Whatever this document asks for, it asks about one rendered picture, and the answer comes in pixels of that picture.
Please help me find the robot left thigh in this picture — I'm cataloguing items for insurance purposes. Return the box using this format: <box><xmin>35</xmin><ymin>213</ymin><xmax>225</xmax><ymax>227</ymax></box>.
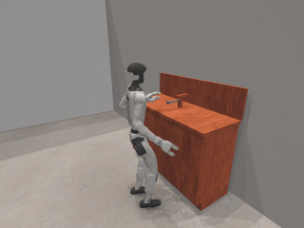
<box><xmin>138</xmin><ymin>137</ymin><xmax>149</xmax><ymax>169</ymax></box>

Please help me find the counter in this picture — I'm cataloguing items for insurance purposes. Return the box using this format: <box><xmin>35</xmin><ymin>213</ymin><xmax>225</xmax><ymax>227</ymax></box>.
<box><xmin>133</xmin><ymin>72</ymin><xmax>248</xmax><ymax>211</ymax></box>

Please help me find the robot left hand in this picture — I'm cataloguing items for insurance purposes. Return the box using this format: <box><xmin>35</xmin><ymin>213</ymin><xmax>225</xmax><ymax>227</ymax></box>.
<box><xmin>145</xmin><ymin>91</ymin><xmax>161</xmax><ymax>103</ymax></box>

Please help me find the left robot upper arm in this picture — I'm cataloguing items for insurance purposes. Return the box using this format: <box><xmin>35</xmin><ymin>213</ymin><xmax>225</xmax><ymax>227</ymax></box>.
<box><xmin>119</xmin><ymin>92</ymin><xmax>127</xmax><ymax>111</ymax></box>

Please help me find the right robot upper arm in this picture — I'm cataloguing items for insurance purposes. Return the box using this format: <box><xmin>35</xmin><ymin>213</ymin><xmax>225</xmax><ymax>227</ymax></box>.
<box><xmin>132</xmin><ymin>92</ymin><xmax>146</xmax><ymax>129</ymax></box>

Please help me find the tap lever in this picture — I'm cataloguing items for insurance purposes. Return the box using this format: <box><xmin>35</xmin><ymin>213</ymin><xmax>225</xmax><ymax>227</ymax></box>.
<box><xmin>166</xmin><ymin>100</ymin><xmax>180</xmax><ymax>105</ymax></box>

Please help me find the right robot forearm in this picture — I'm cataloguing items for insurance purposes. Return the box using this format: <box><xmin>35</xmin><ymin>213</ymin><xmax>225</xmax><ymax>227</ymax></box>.
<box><xmin>135</xmin><ymin>122</ymin><xmax>163</xmax><ymax>146</ymax></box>

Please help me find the robot right hand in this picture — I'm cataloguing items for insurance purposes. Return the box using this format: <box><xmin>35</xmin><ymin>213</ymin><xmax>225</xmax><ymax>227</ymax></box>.
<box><xmin>160</xmin><ymin>140</ymin><xmax>179</xmax><ymax>157</ymax></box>

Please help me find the robot left shin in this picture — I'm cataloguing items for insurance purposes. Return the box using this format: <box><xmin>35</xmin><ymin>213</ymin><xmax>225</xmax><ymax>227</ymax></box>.
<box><xmin>135</xmin><ymin>165</ymin><xmax>148</xmax><ymax>190</ymax></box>

